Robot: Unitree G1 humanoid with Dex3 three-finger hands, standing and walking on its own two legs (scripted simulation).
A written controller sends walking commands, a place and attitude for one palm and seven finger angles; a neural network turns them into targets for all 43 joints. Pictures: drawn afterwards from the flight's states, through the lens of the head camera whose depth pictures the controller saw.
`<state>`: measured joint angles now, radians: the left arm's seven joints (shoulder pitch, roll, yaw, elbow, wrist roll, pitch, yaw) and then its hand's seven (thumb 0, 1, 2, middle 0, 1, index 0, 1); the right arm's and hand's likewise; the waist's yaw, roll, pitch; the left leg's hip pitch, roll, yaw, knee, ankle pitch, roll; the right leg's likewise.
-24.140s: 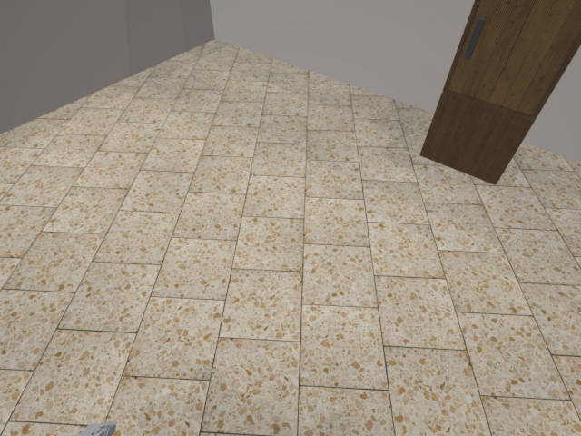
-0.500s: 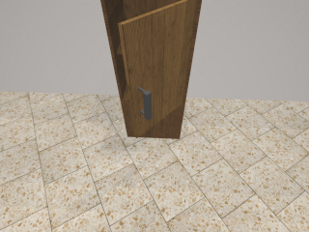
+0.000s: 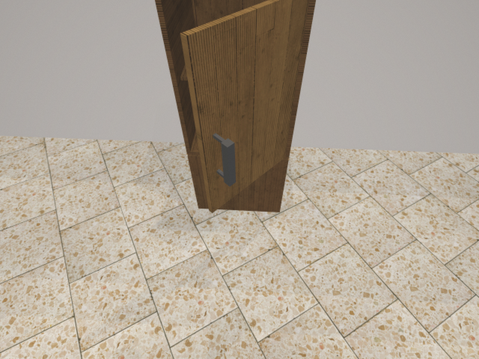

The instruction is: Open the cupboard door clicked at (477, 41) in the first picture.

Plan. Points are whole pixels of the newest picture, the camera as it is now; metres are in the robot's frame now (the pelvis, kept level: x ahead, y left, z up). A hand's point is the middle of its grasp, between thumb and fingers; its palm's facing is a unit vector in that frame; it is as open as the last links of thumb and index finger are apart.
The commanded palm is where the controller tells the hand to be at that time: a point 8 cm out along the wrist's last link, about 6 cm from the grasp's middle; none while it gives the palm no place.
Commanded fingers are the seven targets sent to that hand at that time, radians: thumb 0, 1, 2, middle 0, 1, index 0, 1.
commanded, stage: look to check the result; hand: left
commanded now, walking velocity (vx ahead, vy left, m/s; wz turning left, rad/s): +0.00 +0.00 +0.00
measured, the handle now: (223, 159) +0.62 +0.08 -0.10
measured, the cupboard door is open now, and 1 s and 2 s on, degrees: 48 48 48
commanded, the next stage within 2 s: walk to a spot facing it in 0.08 s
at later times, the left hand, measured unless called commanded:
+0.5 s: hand out of the picture +0.05 +0.19 -0.18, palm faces -0.06 -0.97 -0.23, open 7.4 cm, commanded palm none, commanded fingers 0.00 0.90 0.90 -0.20 -0.30 -0.20 -0.30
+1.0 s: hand out of the picture +0.11 +0.18 -0.18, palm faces -0.29 -0.92 -0.25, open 7.4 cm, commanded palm none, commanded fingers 0.00 0.90 0.90 -0.20 -0.30 -0.20 -0.30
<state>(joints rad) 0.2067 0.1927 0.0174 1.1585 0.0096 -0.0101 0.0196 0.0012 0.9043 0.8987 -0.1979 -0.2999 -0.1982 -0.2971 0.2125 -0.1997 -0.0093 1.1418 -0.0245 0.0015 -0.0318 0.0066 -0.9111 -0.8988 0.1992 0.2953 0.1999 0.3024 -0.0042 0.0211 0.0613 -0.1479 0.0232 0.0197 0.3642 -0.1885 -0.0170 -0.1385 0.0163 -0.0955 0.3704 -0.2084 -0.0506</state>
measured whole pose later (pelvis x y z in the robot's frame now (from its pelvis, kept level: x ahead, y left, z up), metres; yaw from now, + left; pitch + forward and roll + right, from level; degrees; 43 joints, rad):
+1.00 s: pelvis +0.00 +0.00 -0.01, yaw -22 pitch +3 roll +0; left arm 0.23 0.21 0.09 0.95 0.02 0.06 0.00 0.00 0.90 0.90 -0.20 -0.30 -0.20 -0.30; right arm 0.09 -0.21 -0.05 0.87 -0.01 0.01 -0.04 0.01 -0.91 -0.90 0.20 0.30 0.20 0.30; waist 0.03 0.00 0.06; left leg -0.25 0.05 -0.04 0.50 -0.31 0.00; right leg -0.35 0.13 0.17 0.57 -0.26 -0.04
